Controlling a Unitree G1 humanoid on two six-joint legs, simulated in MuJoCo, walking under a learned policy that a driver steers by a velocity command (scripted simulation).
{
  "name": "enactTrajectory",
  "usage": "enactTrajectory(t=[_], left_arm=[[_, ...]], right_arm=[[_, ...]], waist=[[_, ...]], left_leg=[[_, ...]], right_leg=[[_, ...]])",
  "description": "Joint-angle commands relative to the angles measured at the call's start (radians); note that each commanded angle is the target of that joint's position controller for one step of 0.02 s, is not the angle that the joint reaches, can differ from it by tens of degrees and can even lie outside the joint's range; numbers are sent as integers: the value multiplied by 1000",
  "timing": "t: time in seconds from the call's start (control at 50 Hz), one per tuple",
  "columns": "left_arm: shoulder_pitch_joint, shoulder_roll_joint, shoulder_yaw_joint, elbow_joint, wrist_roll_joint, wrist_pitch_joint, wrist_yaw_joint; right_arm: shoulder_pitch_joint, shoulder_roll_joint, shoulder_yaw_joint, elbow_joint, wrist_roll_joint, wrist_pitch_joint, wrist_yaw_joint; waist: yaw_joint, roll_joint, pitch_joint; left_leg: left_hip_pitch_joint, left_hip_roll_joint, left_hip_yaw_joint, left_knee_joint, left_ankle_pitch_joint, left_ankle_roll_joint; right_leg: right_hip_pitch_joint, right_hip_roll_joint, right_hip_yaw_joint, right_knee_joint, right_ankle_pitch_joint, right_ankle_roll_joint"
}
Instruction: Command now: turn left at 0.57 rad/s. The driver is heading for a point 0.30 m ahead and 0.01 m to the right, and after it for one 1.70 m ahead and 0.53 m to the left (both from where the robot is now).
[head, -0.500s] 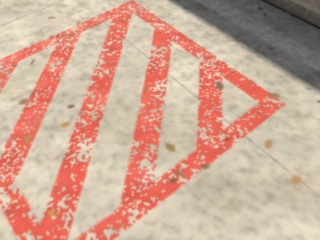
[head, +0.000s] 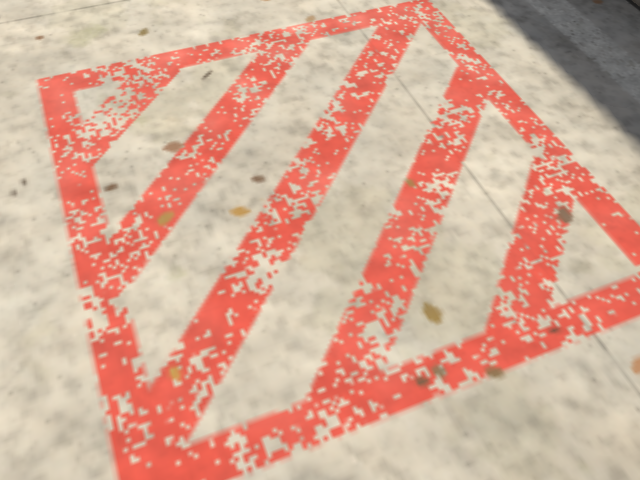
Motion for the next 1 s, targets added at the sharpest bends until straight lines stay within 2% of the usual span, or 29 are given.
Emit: enactTrajectory(t=[0.02,0.08,0.12,0.14,0.16,0.18,0.2,0.22,0.26,0.32,0.38,0.46,0.52,0.54,0.56,0.58,0.6,0.62,0.64,0.66,0.7,0.76,0.82,0.86,0.88,0.92,0.94,0.96,1.0], left_arm=[[-7,72,12,-75,-6,-18,5],[37,79,11,-79,-16,-34,11],[137,74,9,-59,-10,-53,15],[166,151,25,-58,4,-60,25],[145,265,47,-81,13,-59,25],[109,262,53,-77,36,-57,19],[59,189,35,-85,25,-61,16],[18,147,23,-90,12,-67,13],[19,124,17,-97,4,-81,12],[138,120,22,-51,7,-106,-5],[188,124,26,-18,7,-121,-9],[190,138,28,8,2,-113,-19],[215,149,31,37,-5,-95,-23],[199,145,29,42,-13,-91,-21],[213,128,22,50,-14,-91,-20],[225,76,3,20,-10,-92,-18],[275,-2,-19,15,-26,-78,-17],[227,79,0,36,-11,-52,-8],[195,78,3,36,-6,-46,-11],[186,66,0,52,-5,-44,-13],[210,53,-2,86,3,-36,-15],[225,28,-8,124,0,-24,-11],[177,23,-12,137,-3,-13,-1],[178,11,-16,158,-1,-15,2],[174,11,-19,167,4,-21,4],[159,68,-16,170,17,-44,6],[119,86,-9,192,-6,-45,3],[102,46,-18,193,-8,-52,0],[108,36,-20,214,-7,-60,2]], right_arm=[[14,-166,-46,-58,-8,-2,3],[-24,-167,-49,-67,-7,2,10],[-69,-152,-47,-76,7,6,11],[-66,-93,-32,-95,13,3,8],[-41,-40,-19,-110,15,-6,4],[-85,-126,-34,-113,-27,-11,1],[-68,-150,-45,-95,-27,-15,13],[-24,-145,-47,-69,-27,-16,27],[18,-128,-42,-42,-29,-12,52],[-47,-83,-25,-57,-25,-19,65],[-82,-61,-14,-55,-24,-24,58],[-129,-19,12,-64,-18,-28,49],[-111,-25,18,-56,-6,-36,33],[-55,-22,20,-35,-12,-46,25],[5,-46,16,-11,-25,-61,14],[100,-116,7,-1,-42,-75,4],[102,-183,-5,10,-15,-71,-12],[129,-126,6,31,16,-71,-13],[75,-91,22,31,15,-73,-16],[9,-51,38,24,7,-71,-20],[-57,-24,51,26,5,-74,-30],[-53,-28,55,55,1,-80,-30],[-49,-36,54,87,-3,-71,-30],[-67,-38,54,103,3,-63,-29],[-67,-35,54,111,7,-61,-28],[-26,-14,55,131,1,-60,-22],[15,10,55,156,10,-53,-20],[15,-12,52,181,5,-51,-24],[17,-24,46,204,5,-56,-28]], waist=[[-14,144,-105],[6,156,-116],[72,112,-133],[75,-53,-111],[67,-256,-102],[60,-171,-23],[21,-121,6],[-7,-114,17],[-3,-146,-7],[49,-97,15],[67,-102,23],[75,-160,-19],[70,-182,-47],[30,-144,-63],[-2,-69,-106],[-27,66,-216],[-2,270,-258],[-30,161,-236],[-8,146,-158],[17,112,-115],[57,138,-85],[63,124,-111],[43,142,-86],[60,121,-65],[67,90,-51],[30,11,-21],[-5,-104,23],[10,-79,24],[15,-66,-7]], left_leg=[[92,247,-309,-114,141,163],[68,237,-373,-85,203,134],[-60,162,-371,-56,-154,71],[-224,64,-275,82,-412,6],[-391,-111,-38,350,-438,-31],[-406,-9,-58,477,-328,-35],[-375,15,-69,539,-252,-37],[-368,21,-46,589,-190,-51],[-380,40,3,675,-127,-72],[-430,45,-13,640,-80,-88],[-399,45,-7,498,-84,-112],[-190,60,111,256,-131,-101],[-55,43,152,107,-85,-59],[47,38,148,-16,11,-39],[185,74,93,-108,124,-26],[375,291,-120,-105,323,2],[416,479,-339,-95,606,163],[372,457,-314,-93,575,202],[314,418,-255,-114,543,193],[260,375,-198,-139,506,161],[182,306,-100,-163,556,114],[145,274,-41,-151,535,108],[92,267,-64,-164,299,107],[28,252,-76,-160,112,85],[-17,238,-80,-160,3,54],[-63,178,-63,-147,-135,-3],[28,125,-14,-160,-82,-13],[104,133,-15,-138,-21,-17],[147,151,-21,-120,67,-12]], right_leg=[[15,32,-16,-80,-10,-10],[118,57,-15,-213,-14,-36],[331,57,-17,-477,62,-66],[438,-125,177,-634,-113,-112],[468,-378,515,-757,-359,-195],[312,-406,537,-766,-389,-251],[272,-344,457,-757,-358,-241],[275,-281,348,-755,-276,-209],[326,-218,202,-753,-157,-186],[394,-217,141,-743,-15,-204],[437,-224,67,-699,282,-229],[377,-210,-42,-584,644,-226],[372,-215,-25,-491,750,-208],[343,-203,-32,-432,723,-183],[299,-174,-57,-343,670,-144],[190,-136,-96,-187,375,-100],[63,-3,-127,-59,-146,-72],[59,-22,-51,35,-235,-73],[26,-22,-35,79,-216,-74],[33,-39,-22,57,-161,-71],[110,-46,-30,-15,-64,-53],[199,-22,-51,-116,-24,-34],[241,-14,-63,-236,33,-32],[314,-10,-72,-363,149,-43],[368,-23,-56,-451,251,-50],[400,-141,72,-510,337,-67],[259,-129,79,-509,260,-89],[219,-116,71,-531,235,-86],[251,-97,48,-533,299,-78]])
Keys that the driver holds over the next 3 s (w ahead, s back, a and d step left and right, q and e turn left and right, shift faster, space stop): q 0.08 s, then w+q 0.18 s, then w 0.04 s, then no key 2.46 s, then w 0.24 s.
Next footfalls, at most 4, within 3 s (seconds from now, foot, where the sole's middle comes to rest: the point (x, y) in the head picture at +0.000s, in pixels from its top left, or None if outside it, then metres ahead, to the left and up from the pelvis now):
0.14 right None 0.05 -0.13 -0.78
0.58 left None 0.13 0.12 -0.78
0.90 right None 0.18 -0.08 -0.78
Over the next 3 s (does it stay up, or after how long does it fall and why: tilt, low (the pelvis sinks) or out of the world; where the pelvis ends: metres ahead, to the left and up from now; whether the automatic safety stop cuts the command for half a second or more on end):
stays up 0.16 0.03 0.00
